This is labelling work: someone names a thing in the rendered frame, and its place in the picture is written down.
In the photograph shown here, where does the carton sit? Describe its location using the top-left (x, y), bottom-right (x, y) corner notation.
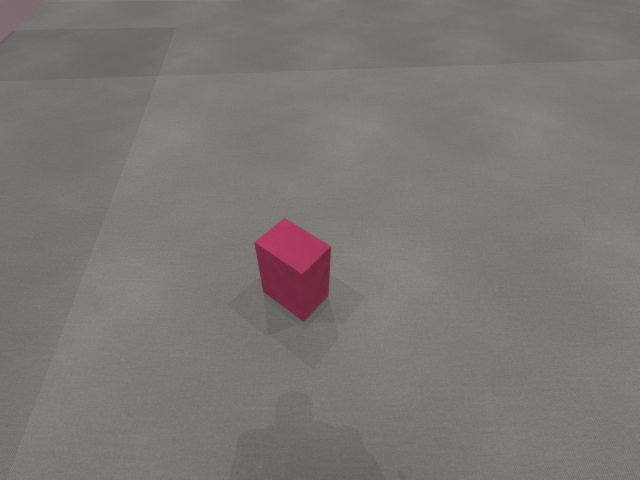
top-left (254, 218), bottom-right (331, 322)

